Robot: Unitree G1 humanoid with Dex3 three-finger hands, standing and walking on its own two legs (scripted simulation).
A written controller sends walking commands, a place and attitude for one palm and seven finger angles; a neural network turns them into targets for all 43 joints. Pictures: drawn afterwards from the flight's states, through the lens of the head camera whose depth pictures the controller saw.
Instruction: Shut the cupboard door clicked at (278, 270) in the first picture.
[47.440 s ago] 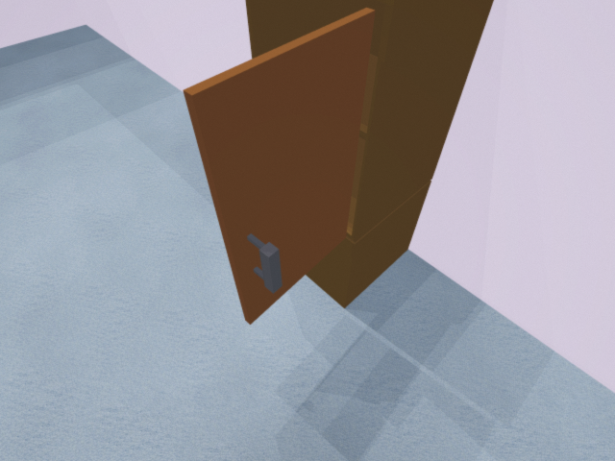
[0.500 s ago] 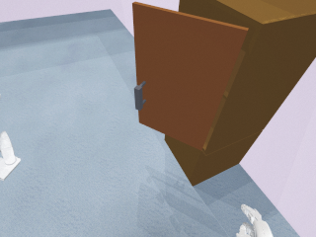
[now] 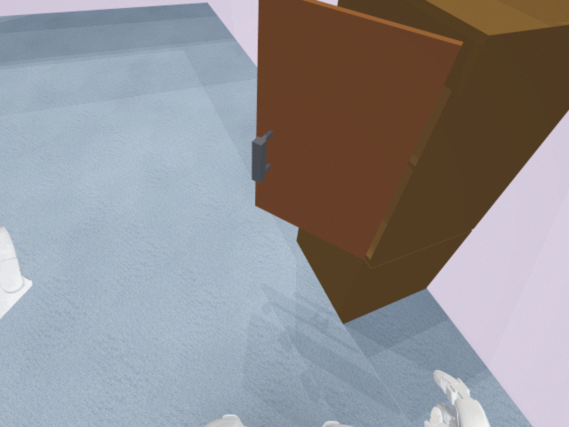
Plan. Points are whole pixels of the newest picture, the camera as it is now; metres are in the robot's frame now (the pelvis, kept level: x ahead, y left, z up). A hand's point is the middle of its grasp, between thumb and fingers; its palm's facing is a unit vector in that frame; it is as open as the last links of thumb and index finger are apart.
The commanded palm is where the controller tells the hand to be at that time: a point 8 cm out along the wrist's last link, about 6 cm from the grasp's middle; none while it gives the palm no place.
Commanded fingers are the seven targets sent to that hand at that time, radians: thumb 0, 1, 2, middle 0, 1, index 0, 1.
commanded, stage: step back with the hand held close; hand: left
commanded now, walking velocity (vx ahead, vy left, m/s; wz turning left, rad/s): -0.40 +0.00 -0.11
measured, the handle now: (263, 156) +0.73 +0.06 -0.09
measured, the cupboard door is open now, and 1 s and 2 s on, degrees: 36 36 36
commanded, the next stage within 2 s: stop stepping back and stand still in 0.28 s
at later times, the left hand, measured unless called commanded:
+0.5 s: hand (8, 387) +0.12 +0.21 +0.21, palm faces +0.29 -0.81 -0.51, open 7.4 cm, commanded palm +0.09 +0.26 +0.20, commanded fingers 0.00 0.90 0.90 -0.20 -0.30 -0.20 -0.30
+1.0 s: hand out of the picture +0.10 +0.25 +0.19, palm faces +0.43 -0.79 -0.44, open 7.4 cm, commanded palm +0.06 +0.28 +0.20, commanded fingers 0.00 0.90 0.90 -0.20 -0.30 -0.20 -0.30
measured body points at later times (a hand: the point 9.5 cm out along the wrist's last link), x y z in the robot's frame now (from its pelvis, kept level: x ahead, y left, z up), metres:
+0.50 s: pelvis -0.08 -0.02 +0.01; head -0.11 +0.00 +0.46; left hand +0.10 +0.25 +0.23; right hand +0.04 -0.29 -0.06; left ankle +0.04 +0.08 -0.71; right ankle -0.17 -0.14 -0.72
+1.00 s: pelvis -0.10 -0.01 +0.02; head -0.13 -0.01 +0.46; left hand +0.07 +0.29 +0.21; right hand +0.03 -0.25 -0.08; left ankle +0.00 +0.08 -0.72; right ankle -0.17 -0.12 -0.72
